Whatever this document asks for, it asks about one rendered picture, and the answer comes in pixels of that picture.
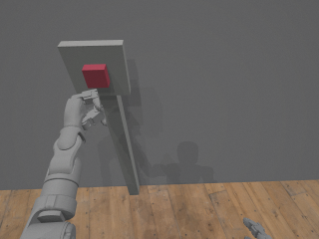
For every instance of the panel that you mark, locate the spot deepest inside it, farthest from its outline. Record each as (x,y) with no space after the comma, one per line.
(112,53)

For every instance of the robot right hand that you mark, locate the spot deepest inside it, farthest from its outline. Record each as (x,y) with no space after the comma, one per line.
(256,229)

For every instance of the robot left hand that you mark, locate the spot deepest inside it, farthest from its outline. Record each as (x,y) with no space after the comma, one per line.
(77,115)

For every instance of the robot left upper arm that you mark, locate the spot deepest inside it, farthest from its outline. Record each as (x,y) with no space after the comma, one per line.
(51,230)

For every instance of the robot left forearm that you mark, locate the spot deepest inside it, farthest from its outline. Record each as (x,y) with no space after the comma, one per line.
(57,201)

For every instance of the button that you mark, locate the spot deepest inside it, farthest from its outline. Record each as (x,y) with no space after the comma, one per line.
(96,76)

